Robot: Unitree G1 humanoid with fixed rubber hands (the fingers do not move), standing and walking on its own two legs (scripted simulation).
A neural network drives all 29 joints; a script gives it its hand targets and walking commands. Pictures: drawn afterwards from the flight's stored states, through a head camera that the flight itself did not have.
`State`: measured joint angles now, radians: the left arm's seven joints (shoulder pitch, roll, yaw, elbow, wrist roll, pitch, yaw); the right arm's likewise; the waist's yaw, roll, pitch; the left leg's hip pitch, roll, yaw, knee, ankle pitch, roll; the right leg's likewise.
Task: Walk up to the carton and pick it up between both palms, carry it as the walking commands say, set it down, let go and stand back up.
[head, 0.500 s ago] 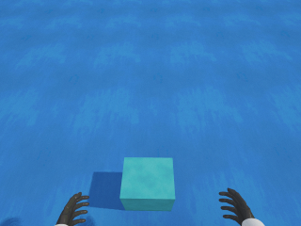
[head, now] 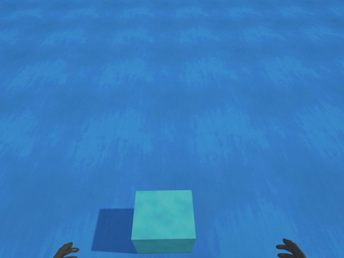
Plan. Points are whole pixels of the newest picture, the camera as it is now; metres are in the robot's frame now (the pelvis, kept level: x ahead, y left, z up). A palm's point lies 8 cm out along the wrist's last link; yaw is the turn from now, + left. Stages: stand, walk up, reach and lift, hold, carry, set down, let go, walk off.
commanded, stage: stand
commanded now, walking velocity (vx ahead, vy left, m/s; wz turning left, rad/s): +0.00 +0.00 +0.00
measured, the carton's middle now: (164, 222) +0.41 +0.04 -0.64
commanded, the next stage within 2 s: none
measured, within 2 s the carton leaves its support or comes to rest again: neither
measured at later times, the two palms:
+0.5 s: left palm out of the picture +0.08 +0.29 -0.10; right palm out of the picture +0.08 -0.31 -0.10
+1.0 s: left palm out of the picture +0.06 +0.28 -0.10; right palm out of the picture +0.05 -0.32 -0.10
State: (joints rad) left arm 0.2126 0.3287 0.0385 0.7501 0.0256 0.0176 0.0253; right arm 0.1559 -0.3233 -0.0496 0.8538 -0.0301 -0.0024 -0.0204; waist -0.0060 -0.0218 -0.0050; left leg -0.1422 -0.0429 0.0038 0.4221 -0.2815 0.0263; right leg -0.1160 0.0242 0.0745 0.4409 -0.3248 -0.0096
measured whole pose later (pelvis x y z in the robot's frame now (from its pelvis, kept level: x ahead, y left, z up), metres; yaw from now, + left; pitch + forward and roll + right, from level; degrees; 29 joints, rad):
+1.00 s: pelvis -0.03 -0.01 +0.01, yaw +0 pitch -2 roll +0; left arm 0.17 0.36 0.01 1.00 0.01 -0.01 0.01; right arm 0.13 -0.36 -0.03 1.06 -0.01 -0.01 -0.01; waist -0.01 0.00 0.02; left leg -0.10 -0.01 -0.01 0.32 -0.19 0.00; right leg -0.06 0.05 0.07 0.33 -0.22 -0.03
